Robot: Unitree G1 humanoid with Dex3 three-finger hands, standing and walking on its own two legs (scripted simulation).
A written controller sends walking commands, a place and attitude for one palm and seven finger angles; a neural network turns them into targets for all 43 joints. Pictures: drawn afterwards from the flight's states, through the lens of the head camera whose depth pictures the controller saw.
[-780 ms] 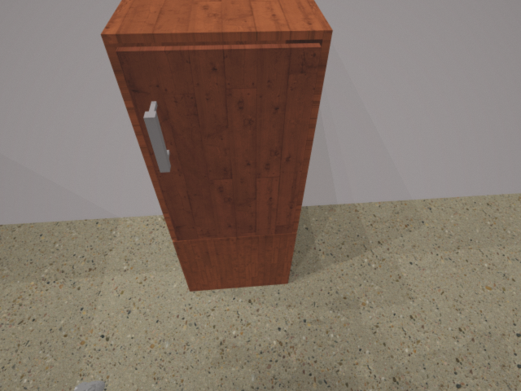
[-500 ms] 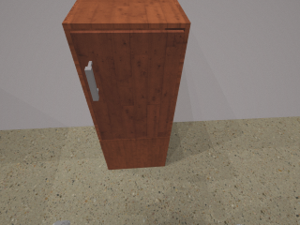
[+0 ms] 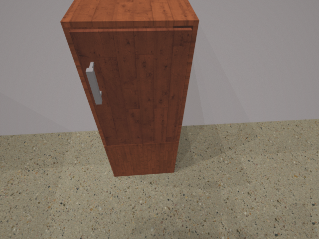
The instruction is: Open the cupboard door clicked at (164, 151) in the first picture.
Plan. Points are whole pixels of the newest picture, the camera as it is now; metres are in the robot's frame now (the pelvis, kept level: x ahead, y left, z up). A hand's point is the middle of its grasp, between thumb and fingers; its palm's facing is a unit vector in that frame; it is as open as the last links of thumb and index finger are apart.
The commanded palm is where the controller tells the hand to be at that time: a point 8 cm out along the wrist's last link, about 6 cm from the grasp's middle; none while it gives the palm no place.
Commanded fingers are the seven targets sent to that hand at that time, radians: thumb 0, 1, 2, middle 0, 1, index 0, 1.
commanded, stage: stand and wait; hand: left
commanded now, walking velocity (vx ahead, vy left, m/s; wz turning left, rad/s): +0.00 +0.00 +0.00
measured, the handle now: (95, 83) +0.58 +0.26 +0.05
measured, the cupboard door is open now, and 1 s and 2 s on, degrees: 0 0 0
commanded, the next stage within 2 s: look at it before walking up in 0.04 s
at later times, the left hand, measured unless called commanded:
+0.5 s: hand out of the picture +0.07 +0.23 -0.16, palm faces +0.00 -0.95 -0.30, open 7.3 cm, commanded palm none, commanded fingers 0.00 0.90 0.90 -0.20 -0.30 -0.20 -0.30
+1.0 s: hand out of the picture +0.04 +0.20 -0.18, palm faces +0.06 -0.97 -0.23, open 7.3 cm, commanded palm none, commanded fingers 0.00 0.90 0.90 -0.20 -0.30 -0.20 -0.30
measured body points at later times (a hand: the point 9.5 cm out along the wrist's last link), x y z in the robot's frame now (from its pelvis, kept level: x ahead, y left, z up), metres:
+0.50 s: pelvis +0.00 -0.01 +0.00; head +0.00 +0.00 +0.45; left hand +0.07 +0.28 -0.14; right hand +0.07 -0.29 -0.14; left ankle -0.01 +0.12 -0.75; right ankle -0.01 -0.12 -0.75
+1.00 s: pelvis +0.02 +0.00 -0.01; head +0.02 +0.00 +0.44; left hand +0.04 +0.25 -0.16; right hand +0.05 -0.26 -0.16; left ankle -0.01 +0.12 -0.75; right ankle -0.01 -0.12 -0.75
